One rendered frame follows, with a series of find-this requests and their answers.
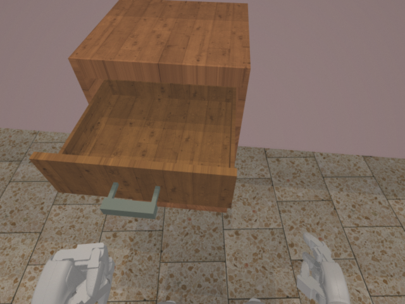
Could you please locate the left robot hand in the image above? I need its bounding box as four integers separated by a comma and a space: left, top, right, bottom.
31, 243, 115, 304

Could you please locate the handle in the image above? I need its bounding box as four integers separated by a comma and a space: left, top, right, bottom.
100, 182, 160, 219

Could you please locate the drawer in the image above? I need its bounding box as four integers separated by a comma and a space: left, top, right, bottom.
29, 79, 237, 208

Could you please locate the right robot hand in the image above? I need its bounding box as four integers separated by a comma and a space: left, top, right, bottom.
297, 232, 351, 304

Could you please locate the cabinet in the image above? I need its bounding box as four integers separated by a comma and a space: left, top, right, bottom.
68, 0, 251, 213

